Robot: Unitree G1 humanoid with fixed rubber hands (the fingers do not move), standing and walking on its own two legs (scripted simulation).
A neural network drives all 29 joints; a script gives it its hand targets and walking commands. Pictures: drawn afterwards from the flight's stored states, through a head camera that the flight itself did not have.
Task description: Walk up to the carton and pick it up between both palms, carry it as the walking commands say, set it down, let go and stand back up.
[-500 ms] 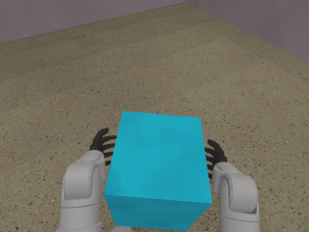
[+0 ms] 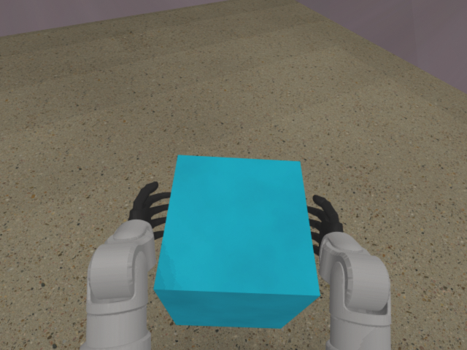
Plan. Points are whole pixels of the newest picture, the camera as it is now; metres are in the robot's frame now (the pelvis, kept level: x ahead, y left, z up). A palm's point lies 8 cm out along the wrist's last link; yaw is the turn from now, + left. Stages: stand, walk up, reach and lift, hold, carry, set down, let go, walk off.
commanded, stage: carry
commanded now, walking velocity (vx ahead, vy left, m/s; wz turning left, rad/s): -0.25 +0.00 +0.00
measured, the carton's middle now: (233, 249) +0.30 +0.02 +0.01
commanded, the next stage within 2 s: none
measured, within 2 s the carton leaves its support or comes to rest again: neither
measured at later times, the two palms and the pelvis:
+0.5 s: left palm out of the picture +0.08 +0.17 +0.07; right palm out of the picture +0.09 -0.12 +0.07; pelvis -0.19 +0.01 +0.00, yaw +0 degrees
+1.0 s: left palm out of the picture -0.09 +0.15 +0.08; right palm out of the picture -0.09 -0.14 +0.07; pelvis -0.37 -0.01 +0.00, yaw +0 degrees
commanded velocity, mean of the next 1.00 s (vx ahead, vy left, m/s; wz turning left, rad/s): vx -0.25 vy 0.00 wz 0.00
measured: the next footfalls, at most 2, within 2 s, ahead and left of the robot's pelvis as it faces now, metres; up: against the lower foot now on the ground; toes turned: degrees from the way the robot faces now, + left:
right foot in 0.08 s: -0.01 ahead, -0.14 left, +0.00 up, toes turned -1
left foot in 0.40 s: -0.11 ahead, +0.13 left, +0.00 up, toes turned -2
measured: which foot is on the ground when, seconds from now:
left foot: down 0.00-0.08, up 0.10-0.38, down 0.40-0.72, up 0.74-1.00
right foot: up 0.00-0.06, down 0.08-0.40, up 0.42-0.70, down 0.72-1.00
